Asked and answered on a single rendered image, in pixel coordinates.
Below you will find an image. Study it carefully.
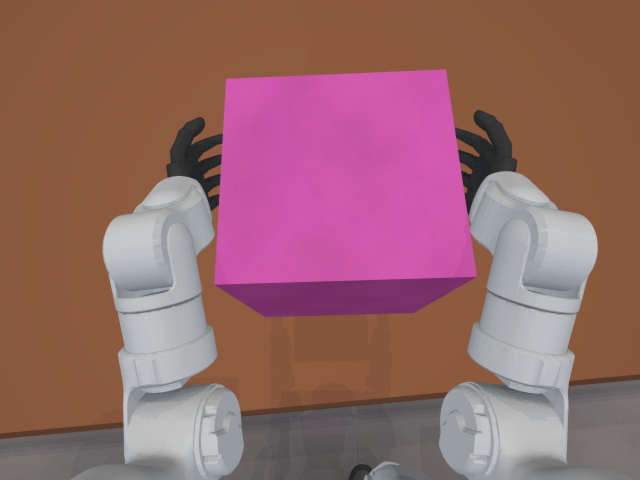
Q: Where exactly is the robot left hand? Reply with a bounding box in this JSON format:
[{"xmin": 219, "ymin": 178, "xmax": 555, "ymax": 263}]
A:
[{"xmin": 166, "ymin": 117, "xmax": 223, "ymax": 211}]

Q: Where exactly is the right robot upper arm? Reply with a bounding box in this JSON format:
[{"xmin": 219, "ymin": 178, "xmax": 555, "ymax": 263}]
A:
[{"xmin": 439, "ymin": 382, "xmax": 633, "ymax": 480}]

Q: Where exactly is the left robot upper arm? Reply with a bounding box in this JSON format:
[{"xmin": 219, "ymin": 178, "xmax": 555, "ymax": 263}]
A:
[{"xmin": 71, "ymin": 383, "xmax": 244, "ymax": 480}]

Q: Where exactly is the robot right shin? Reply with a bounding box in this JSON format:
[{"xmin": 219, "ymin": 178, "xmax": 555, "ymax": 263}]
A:
[{"xmin": 369, "ymin": 461, "xmax": 399, "ymax": 474}]

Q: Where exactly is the robot right hand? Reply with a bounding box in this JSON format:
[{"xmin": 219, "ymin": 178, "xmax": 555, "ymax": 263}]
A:
[{"xmin": 455, "ymin": 110, "xmax": 517, "ymax": 214}]

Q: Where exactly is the robot right forearm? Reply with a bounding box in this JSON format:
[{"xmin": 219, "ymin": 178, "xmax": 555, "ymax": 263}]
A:
[{"xmin": 467, "ymin": 171, "xmax": 598, "ymax": 455}]

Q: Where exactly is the carton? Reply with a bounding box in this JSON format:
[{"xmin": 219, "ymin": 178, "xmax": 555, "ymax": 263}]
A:
[{"xmin": 214, "ymin": 69, "xmax": 477, "ymax": 317}]

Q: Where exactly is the robot left forearm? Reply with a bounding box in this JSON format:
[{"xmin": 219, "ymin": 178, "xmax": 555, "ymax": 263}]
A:
[{"xmin": 102, "ymin": 176, "xmax": 218, "ymax": 461}]

